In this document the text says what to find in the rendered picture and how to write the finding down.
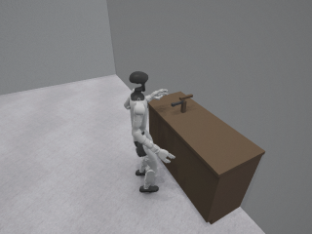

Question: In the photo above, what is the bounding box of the robot right hand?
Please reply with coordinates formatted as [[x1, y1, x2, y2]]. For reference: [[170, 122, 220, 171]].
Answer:
[[157, 148, 175, 163]]

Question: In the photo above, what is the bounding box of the robot right upper arm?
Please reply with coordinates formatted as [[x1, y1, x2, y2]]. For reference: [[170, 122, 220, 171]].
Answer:
[[132, 102, 145, 136]]

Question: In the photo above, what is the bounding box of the tap lever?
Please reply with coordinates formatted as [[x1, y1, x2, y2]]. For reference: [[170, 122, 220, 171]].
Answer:
[[171, 100, 184, 107]]

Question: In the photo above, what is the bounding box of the left robot forearm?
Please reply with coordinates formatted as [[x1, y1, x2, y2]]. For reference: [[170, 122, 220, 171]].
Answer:
[[145, 95, 152, 102]]

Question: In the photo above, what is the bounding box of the humanoid robot torso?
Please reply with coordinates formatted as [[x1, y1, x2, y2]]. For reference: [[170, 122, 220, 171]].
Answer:
[[129, 96, 149, 147]]

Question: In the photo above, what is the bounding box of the robot left upper arm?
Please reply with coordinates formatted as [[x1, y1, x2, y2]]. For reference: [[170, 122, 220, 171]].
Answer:
[[124, 88, 135, 110]]

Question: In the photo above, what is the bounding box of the robot right shin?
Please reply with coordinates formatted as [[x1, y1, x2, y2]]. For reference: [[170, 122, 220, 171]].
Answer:
[[144, 169, 158, 189]]

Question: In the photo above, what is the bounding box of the right robot forearm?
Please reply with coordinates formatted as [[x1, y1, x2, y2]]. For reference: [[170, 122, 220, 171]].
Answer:
[[134, 132, 160, 154]]

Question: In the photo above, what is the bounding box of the counter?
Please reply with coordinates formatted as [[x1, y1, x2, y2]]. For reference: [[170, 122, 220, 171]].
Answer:
[[148, 92, 265, 225]]

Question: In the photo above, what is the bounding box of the robot left hand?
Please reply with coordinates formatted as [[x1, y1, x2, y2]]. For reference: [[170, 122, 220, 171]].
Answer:
[[150, 89, 168, 100]]

